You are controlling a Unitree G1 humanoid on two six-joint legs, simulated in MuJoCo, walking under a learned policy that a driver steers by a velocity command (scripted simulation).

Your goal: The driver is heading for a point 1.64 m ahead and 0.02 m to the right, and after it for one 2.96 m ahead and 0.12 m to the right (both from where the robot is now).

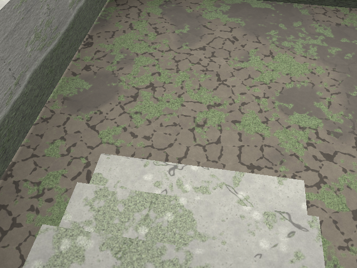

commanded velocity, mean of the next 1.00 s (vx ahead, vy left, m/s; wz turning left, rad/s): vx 0.04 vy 0.00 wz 0.28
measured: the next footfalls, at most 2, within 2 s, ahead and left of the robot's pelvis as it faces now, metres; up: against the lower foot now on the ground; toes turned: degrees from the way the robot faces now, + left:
right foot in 0.80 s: -0.02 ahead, -0.22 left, +0.18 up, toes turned +18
left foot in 1.32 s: +0.17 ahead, +0.03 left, +0.00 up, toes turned +14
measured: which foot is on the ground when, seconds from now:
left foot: down 0.00-0.82, up 0.84-1.00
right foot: down 0.00-0.02, up 0.04-0.78, down 0.80-1.00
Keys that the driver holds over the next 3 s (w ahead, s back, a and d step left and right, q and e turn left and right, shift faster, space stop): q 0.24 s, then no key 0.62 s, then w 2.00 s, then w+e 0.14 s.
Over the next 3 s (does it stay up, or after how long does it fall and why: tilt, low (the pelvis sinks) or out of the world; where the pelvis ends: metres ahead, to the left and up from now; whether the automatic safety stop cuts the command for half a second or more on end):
stays up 0.96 0.10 -0.45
